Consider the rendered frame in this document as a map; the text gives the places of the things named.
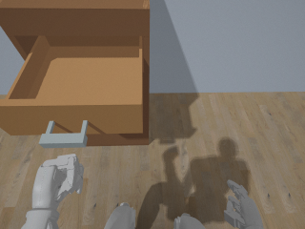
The left robot hand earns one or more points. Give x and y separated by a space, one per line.
65 171

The handle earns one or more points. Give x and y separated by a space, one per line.
65 140

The left robot forearm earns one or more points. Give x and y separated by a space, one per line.
41 218

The drawer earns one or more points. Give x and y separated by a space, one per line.
71 78

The cabinet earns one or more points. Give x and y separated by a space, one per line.
24 20

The left robot thigh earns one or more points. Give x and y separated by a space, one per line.
123 217

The left robot shin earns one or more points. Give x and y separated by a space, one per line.
124 204

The right robot hand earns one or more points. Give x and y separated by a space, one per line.
246 213

